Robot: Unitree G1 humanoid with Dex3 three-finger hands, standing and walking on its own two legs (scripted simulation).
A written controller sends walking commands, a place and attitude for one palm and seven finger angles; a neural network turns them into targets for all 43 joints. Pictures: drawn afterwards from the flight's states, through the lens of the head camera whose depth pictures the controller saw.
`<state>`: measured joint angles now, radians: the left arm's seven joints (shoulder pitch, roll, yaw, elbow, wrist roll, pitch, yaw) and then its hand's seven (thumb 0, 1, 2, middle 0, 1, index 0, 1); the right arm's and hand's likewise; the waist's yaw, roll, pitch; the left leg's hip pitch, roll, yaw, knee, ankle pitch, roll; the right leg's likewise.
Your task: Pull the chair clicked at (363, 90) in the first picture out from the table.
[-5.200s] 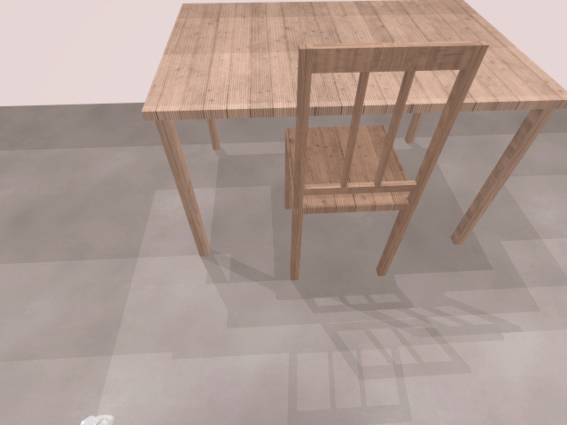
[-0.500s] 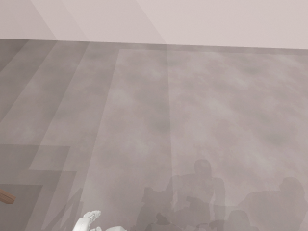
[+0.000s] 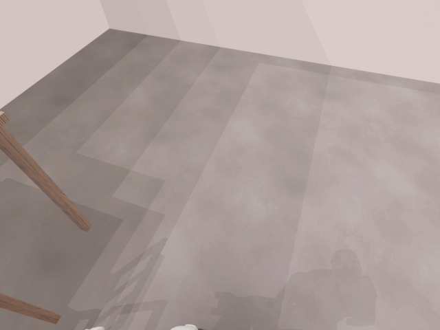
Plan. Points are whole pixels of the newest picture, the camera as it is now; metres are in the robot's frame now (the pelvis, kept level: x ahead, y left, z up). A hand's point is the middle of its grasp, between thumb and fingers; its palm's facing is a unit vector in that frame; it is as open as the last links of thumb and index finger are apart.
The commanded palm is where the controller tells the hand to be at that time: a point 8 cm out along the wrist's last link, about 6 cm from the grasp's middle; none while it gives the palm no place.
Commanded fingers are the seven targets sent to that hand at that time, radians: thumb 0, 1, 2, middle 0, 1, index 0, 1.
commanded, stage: turn to face it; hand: left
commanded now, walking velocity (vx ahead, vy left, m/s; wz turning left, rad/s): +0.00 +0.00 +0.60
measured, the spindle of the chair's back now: out of the picture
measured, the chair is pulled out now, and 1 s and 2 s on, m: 0.00 0.00 0.00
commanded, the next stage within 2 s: take the last steps up to it in 1.84 s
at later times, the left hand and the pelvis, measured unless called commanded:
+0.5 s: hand out of the picture -0.08 +0.23 -0.18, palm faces +0.39 -0.89 -0.25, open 7.4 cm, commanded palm none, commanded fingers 0.00 0.90 0.90 -0.20 -0.30 -0.20 -0.30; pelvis -0.03 +0.01 +0.00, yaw +20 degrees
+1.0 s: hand out of the picture -0.07 +0.20 -0.13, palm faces +0.59 -0.76 -0.28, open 7.4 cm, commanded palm none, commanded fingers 0.00 0.90 0.90 -0.20 -0.30 -0.20 -0.30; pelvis -0.03 -0.02 +0.01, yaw +38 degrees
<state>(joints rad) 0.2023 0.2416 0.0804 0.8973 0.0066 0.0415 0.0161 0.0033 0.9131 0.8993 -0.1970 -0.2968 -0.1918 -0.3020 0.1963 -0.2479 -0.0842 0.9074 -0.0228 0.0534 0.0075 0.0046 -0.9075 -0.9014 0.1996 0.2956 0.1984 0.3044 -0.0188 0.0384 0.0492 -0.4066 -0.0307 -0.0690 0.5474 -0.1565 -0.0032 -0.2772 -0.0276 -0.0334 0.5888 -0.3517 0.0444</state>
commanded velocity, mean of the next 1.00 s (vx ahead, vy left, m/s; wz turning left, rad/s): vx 0.00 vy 0.00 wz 0.60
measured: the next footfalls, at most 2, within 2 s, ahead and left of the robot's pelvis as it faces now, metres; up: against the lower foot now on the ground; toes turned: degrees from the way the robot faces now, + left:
left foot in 0.42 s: -0.02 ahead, +0.14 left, +0.00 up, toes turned +23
right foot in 0.82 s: +0.07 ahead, -0.10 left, +0.00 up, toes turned +29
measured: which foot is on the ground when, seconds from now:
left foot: down 0.00-0.00, up 0.02-0.40, down 0.42-0.82, up 0.84-1.00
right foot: down 0.00-0.42, up 0.44-0.80, down 0.82-1.00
